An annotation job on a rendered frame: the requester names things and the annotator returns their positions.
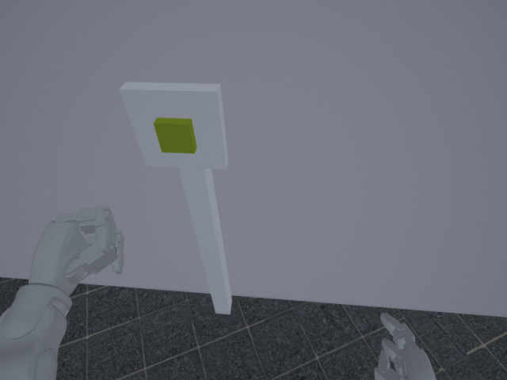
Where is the right robot hand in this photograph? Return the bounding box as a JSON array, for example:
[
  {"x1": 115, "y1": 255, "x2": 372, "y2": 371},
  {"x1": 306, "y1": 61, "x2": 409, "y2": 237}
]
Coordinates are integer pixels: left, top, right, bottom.
[{"x1": 374, "y1": 313, "x2": 436, "y2": 380}]

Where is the robot left forearm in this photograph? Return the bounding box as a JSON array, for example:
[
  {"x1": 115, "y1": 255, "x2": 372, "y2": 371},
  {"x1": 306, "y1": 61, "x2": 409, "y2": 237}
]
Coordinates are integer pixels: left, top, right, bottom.
[{"x1": 0, "y1": 283, "x2": 72, "y2": 380}]

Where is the button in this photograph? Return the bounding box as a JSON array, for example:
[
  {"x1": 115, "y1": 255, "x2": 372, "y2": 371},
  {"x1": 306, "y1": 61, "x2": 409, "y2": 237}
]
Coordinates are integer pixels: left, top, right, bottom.
[{"x1": 154, "y1": 118, "x2": 197, "y2": 154}]

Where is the left robot hand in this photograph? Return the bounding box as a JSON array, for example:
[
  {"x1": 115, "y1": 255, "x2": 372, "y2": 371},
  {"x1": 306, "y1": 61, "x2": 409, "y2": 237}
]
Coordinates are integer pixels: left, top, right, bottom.
[{"x1": 29, "y1": 205, "x2": 125, "y2": 296}]

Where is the panel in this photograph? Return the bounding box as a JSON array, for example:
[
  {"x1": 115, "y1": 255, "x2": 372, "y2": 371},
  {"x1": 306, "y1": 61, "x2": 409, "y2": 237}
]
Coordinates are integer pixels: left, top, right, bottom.
[{"x1": 120, "y1": 82, "x2": 232, "y2": 314}]

